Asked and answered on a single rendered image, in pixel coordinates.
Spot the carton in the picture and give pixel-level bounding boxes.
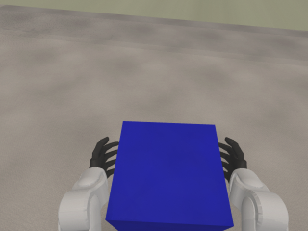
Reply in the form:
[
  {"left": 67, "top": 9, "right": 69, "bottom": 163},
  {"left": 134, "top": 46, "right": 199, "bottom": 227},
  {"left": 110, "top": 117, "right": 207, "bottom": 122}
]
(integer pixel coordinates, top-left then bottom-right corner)
[{"left": 105, "top": 121, "right": 234, "bottom": 231}]

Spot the robot left hand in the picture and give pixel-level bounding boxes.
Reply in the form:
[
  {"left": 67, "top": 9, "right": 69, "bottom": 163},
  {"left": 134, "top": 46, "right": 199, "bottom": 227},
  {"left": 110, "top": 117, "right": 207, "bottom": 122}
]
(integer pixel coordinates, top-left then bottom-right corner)
[{"left": 89, "top": 137, "right": 119, "bottom": 178}]

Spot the left robot forearm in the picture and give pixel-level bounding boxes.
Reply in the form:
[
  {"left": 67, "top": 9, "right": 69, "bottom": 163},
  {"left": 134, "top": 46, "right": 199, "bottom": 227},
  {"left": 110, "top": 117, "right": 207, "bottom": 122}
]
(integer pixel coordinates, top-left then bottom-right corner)
[{"left": 58, "top": 167, "right": 109, "bottom": 231}]

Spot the robot right hand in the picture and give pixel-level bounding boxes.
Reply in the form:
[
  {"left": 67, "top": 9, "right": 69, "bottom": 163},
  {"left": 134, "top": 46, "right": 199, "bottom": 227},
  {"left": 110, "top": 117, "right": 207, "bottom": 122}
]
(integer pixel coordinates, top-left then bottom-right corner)
[{"left": 218, "top": 137, "right": 247, "bottom": 183}]

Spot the right robot forearm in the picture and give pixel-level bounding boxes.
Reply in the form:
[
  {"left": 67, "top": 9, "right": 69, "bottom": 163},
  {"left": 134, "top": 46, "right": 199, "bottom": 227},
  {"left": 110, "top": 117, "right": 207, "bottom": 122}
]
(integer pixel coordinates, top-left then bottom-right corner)
[{"left": 229, "top": 168, "right": 289, "bottom": 231}]

